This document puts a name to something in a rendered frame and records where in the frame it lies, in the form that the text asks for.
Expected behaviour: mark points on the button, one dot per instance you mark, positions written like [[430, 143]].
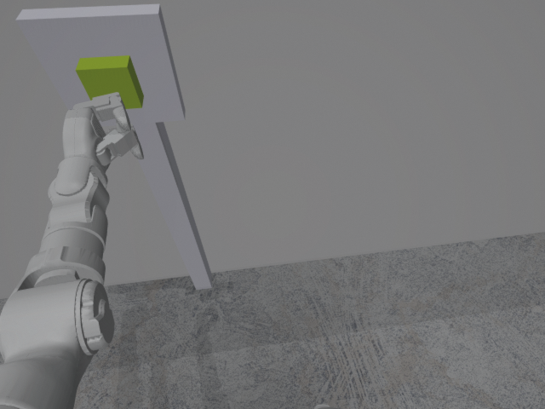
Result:
[[106, 75]]

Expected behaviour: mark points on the robot left hand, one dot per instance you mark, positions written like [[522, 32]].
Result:
[[83, 135]]

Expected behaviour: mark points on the robot left upper arm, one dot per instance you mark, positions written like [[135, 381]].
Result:
[[49, 336]]

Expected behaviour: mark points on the robot left forearm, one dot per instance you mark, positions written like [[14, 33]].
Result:
[[74, 239]]

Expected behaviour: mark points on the panel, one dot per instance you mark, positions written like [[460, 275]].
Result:
[[60, 37]]

